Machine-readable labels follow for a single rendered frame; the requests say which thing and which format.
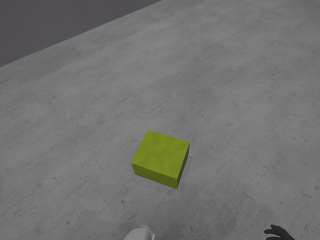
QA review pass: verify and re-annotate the left robot shin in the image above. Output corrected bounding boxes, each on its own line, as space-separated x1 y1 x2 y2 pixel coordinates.
140 225 150 230

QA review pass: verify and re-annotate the left robot thigh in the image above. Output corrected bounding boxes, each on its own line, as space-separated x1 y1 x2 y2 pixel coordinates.
124 228 156 240

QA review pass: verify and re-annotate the robot right hand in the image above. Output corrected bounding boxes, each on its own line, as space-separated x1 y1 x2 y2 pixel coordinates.
264 224 295 240

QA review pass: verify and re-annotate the carton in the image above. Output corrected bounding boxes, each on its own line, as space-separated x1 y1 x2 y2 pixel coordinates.
131 130 190 189

